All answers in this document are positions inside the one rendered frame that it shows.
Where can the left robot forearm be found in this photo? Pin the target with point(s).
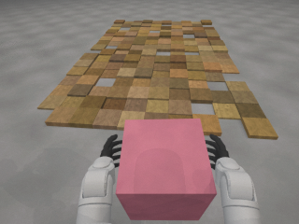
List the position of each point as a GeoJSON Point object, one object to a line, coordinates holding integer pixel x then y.
{"type": "Point", "coordinates": [96, 193]}

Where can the right robot forearm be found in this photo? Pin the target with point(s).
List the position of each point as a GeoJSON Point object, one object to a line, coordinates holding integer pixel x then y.
{"type": "Point", "coordinates": [238, 195]}

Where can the robot right hand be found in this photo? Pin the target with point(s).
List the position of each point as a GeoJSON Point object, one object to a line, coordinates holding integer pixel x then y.
{"type": "Point", "coordinates": [219, 151]}

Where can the carton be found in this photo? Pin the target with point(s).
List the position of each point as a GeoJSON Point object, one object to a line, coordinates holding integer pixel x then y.
{"type": "Point", "coordinates": [164, 171]}

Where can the robot left hand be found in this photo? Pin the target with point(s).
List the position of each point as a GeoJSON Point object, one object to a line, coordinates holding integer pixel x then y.
{"type": "Point", "coordinates": [108, 149]}

